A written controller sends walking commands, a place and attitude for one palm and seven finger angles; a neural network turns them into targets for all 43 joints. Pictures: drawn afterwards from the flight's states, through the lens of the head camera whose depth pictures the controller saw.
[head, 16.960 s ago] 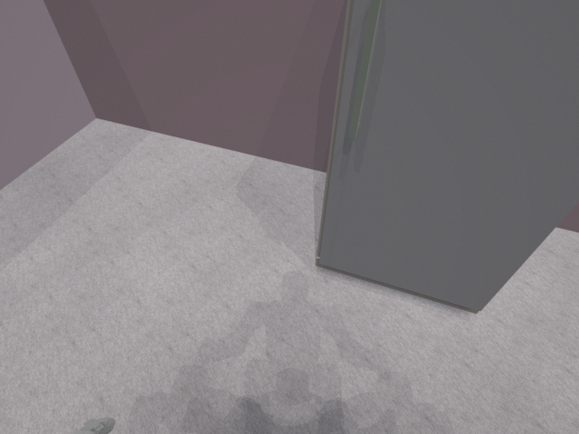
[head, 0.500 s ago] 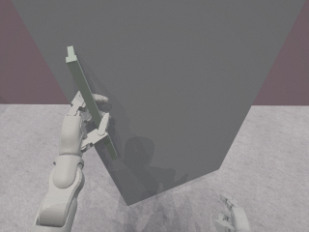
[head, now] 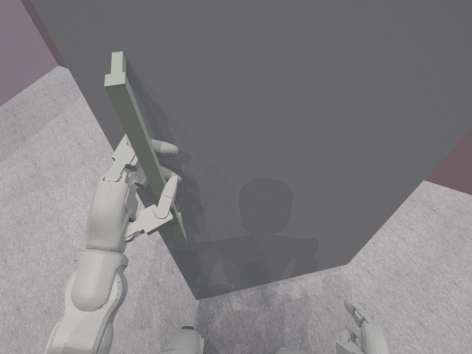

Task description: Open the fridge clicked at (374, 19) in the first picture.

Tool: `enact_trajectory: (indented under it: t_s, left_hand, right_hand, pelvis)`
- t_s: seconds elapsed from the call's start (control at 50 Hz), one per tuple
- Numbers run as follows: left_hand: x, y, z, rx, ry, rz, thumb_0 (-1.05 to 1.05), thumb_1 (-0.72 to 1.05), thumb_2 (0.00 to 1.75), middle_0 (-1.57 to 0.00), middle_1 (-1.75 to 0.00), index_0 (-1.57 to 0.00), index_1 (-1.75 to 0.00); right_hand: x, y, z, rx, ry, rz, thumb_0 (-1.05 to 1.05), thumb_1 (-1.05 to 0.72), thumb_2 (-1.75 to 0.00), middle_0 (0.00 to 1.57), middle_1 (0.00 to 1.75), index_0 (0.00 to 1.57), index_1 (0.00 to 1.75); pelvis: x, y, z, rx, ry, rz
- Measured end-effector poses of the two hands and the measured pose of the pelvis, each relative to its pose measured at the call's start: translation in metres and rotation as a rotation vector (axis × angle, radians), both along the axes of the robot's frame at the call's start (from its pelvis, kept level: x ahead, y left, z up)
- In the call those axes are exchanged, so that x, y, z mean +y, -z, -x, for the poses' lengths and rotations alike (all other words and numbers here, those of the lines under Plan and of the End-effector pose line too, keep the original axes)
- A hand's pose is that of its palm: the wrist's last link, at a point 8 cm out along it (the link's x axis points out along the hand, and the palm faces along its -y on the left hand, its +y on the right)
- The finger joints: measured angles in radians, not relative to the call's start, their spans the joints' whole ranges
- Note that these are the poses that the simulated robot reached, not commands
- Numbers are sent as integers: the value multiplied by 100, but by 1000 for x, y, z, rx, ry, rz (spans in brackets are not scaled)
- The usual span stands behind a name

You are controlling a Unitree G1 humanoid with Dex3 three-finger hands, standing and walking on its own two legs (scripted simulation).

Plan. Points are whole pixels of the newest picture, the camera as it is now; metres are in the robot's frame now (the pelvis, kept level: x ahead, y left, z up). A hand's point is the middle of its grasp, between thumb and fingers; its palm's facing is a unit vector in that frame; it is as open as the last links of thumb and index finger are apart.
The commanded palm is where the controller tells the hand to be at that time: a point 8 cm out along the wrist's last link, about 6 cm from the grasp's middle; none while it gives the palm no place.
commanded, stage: walk backward, drawing the door open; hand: left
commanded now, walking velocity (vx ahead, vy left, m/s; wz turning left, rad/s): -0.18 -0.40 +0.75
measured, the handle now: (159, 176) +0.33 +0.11 +0.15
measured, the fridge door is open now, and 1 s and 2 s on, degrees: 38 64 63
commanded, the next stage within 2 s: stop walking and hold the door back in 0.88 s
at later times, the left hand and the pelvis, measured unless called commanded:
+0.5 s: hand (212, 284) +0.18 +0.03 +0.16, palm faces +0.53 -0.81 -0.27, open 6.3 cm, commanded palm +0.13 +0.05 +0.17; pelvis -0.01 -0.23 +0.00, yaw +25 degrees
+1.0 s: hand out of the picture +0.09 -0.05 +0.16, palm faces +0.87 -0.32 -0.37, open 6.4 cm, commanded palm +0.04 -0.05 +0.16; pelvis +0.06 -0.42 +0.00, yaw +43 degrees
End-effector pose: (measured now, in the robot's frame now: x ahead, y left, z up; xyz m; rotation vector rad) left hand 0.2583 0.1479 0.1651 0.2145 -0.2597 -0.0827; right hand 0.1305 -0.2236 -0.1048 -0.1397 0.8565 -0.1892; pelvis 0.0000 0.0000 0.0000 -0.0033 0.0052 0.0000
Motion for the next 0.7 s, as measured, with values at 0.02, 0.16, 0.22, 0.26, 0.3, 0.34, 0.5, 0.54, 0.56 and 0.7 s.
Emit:
enact_trajectory:
  t_s: [0.02, 0.16, 0.22, 0.26, 0.3, 0.34, 0.5, 0.54, 0.56, 0.7]
  left_hand:
    - [-2, -1, 6, 5, -15, 0, -4, 66, 80, -44, -139, -25, -128]
    - [-20, 4, 41, -44, -100, 22, -4, 66, 81, -47, -140, -26, -128]
    - [-28, 5, 54, -66, -171, 6, -5, 67, 81, -49, -140, -24, -127]
    - [-34, 3, 63, -49, -232, -14, -5, 66, 81, -49, -140, -24, -129]
    - [-41, 2, 73, -29, -298, -20, -5, 67, 81, -48, -140, -24, -130]
    - [-50, 1, 82, -20, -374, -25, -4, 67, 82, -48, -140, -25, -132]
    - [-84, -2, 120, 14, -632, -52, -4, 68, 83, -46, -140, -26, -134]
    - [-92, -3, 130, 25, -666, -46, -3, 68, 83, -46, -140, -27, -134]
    - [-96, -3, 135, 25, -679, -43, -3, 68, 83, -46, -140, -28, -135]
    - [-121, 1, 165, -53, -791, -68, -4, 67, 83, -46, -140, -31, -136]
  right_hand:
    - [-7, -2, -5, -1, -19, 16, 2, -90, -90, 21, 30, 21, 30]
    - [-37, -20, -49, -154, -183, 95, 2, -90, -90, 20, 30, 20, 30]
    - [-45, -22, -58, -146, -260, 64, 2, -90, -90, 20, 30, 20, 30]
    - [-52, -23, -62, -129, -321, 41, 2, -90, -90, 20, 30, 20, 30]
    - [-61, -21, -67, -113, -372, 15, 2, -90, -90, 20, 30, 20, 30]
    - [-73, -17, -74, -104, -408, -15, 2, -90, -90, 21, 30, 21, 30]
    - [-131, -5, -105, -56, -486, -6, 2, -90, -90, 21, 30, 21, 30]
    - [-143, -11, -111, -58, -513, 18, 2, -90, -90, 21, 30, 20, 30]
    - [-147, -14, -113, -63, -530, 31, 2, -90, -90, 20, 30, 20, 30]
    - [-174, -19, -127, -74, -658, 75, 2, -90, -90, 20, 30, 20, 30]
  pelvis:
    - [-6, -2, 1, -2, -22, -7]
    - [-48, 8, 12, 32, -146, -10]
    - [-79, 5, 22, -1, -197, -28]
    - [-101, -1, 26, -9, -235, -8]
    - [-123, -5, 27, -14, -270, 17]
    - [-147, -3, 23, -16, -305, 30]
    - [-225, -2, 13, -18, -437, -21]
    - [-239, -5, 10, -8, -479, -29]
    - [-245, -6, 9, 0, -500, -27]
    - [-299, 1, 0, -12, -610, -4]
